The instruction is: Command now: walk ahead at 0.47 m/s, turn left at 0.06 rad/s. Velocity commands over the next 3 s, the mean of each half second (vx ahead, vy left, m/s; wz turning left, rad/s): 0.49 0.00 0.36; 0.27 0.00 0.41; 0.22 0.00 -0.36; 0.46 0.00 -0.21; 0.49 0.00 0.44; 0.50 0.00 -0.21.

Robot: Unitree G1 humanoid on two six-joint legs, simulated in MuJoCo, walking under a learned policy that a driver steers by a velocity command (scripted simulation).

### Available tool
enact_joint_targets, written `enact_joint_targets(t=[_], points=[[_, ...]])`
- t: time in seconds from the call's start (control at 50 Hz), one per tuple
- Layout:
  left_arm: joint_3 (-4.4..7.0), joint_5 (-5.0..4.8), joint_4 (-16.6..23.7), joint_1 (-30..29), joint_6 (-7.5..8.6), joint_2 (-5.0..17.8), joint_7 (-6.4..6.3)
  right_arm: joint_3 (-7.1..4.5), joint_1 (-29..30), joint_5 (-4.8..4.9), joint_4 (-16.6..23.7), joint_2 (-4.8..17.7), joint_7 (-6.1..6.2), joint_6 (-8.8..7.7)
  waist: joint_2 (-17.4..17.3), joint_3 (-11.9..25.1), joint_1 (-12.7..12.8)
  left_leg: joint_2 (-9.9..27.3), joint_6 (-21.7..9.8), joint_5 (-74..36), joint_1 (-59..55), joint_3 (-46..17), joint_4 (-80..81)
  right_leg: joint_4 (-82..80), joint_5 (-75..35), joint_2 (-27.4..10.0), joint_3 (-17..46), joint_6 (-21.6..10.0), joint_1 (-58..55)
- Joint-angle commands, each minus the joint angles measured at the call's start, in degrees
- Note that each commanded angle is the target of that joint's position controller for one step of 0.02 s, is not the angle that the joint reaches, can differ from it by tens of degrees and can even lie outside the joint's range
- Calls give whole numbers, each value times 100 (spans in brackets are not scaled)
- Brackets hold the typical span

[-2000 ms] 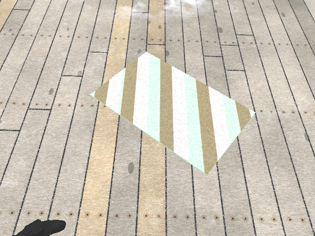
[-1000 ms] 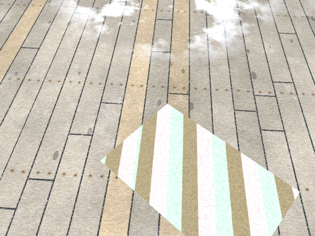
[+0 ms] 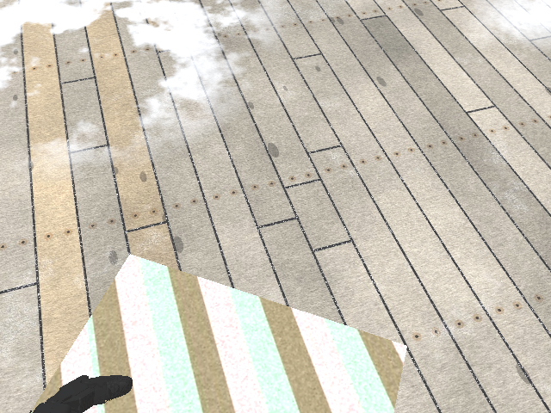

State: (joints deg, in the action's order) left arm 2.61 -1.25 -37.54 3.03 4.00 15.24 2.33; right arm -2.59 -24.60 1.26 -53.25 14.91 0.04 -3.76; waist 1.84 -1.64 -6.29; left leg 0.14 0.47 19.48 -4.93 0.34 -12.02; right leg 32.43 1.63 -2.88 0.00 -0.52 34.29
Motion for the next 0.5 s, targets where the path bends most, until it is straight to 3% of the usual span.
enact_joint_targets(t=[0.02,0.04,0.06,0.08,0.1,0.12,0.14,0.16,0.18,0.2,0.24,0.3,0.38,0.44,0.5], points=[[165,-5,571,-408,133,560,32,-258,74,41,231,1153,37,-2,-848,-271,413,1473,-903,-3317,366,-747,-127,-278,231,212,-83,-237,-629],[256,17,445,127,135,721,-2,-271,157,46,241,1209,45,25,-853,77,764,1358,-806,-4306,440,-613,-770,-402,275,356,-189,-374,-1458],[393,22,182,1057,120,967,-63,-236,204,8,282,1143,47,38,-766,679,1233,1072,-648,-4603,893,-430,-1837,-402,204,353,-201,-530,-2827],[511,112,-2,2167,81,1392,-157,-110,231,-154,478,818,43,21,-102,1654,1624,714,-440,-2882,2190,-274,-3668,-119,260,-805,987,-858,-4733],[521,184,-89,2293,60,1686,-119,95,-593,-50,535,66,24,-73,1616,2630,1147,-222,-162,1216,3926,-367,-5552,-1017,1918,-2199,3718,-1629,-6055],[381,171,-51,2175,63,1081,-123,-92,-201,119,447,804,4,-137,1052,2189,1354,31,-202,1247,4403,-922,-6192,-1497,2593,-2036,3952,-1449,-5525],[295,128,-69,1759,79,857,-144,-181,336,209,641,1034,-4,-155,814,1222,1275,278,-253,750,4760,-749,-6289,-1590,2360,-1867,2981,-1213,-4768],[251,139,-78,1432,107,751,-144,-168,577,143,673,936,18,-162,397,789,1102,529,-261,265,4546,-670,-6089,-1693,1491,-1649,2274,-1094,-3996],[227,171,-114,1129,135,608,-123,-193,681,56,676,843,37,-120,284,485,906,669,-261,-60,4355,-645,-5826,-1925,1153,-1401,1754,-1017,-3399],[219,212,-142,945,191,548,-118,-202,505,66,634,740,35,-40,488,412,704,807,-241,-285,3988,-689,-5727,-2133,883,-1311,1373,-1018,-2969],[213,176,-249,772,288,394,-111,-184,421,89,599,503,36,122,373,200,563,844,-177,-407,3823,-655,-5571,-2432,488,-1207,801,-1049,-2562],[287,209,-434,768,347,572,-151,-193,800,37,805,451,51,237,166,-135,505,872,-85,-969,4302,-778,-5096,-2670,61,-1251,256,-1086,-2457],[348,204,-570,890,289,792,-242,-135,1417,-8,1028,357,-99,159,41,-256,666,789,-49,-2140,4292,-483,-3697,-2728,-236,-1110,-514,-972,-2640],[382,135,-717,1230,212,875,-287,-89,2073,-18,1275,339,-213,138,-165,-458,958,676,-158,-2327,4411,-145,-2971,-2675,-453,-1140,-892,-883,-3122],[441,41,-861,1451,77,1037,-292,-78,2470,-4,1571,371,-306,137,-79,-526,1039,610,-330,-1921,4581,47,-2555,-2375,-867,-1375,-1014,-808,-3800]])
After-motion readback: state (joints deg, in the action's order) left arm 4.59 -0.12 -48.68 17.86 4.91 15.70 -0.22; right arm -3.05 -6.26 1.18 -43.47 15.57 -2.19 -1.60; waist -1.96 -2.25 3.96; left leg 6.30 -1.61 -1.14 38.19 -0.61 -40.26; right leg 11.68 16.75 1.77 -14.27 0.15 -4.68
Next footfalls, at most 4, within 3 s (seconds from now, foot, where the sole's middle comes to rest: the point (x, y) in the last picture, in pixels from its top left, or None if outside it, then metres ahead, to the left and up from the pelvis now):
0.06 right None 0.22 -0.13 -0.77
0.60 left None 0.47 0.16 -0.77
1.06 right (245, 330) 0.66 0.01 -0.77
1.36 left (157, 385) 0.54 0.23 -0.77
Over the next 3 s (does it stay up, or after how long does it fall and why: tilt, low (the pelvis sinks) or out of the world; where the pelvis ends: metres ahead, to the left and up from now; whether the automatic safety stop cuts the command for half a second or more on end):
stays up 1.39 0.24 -0.01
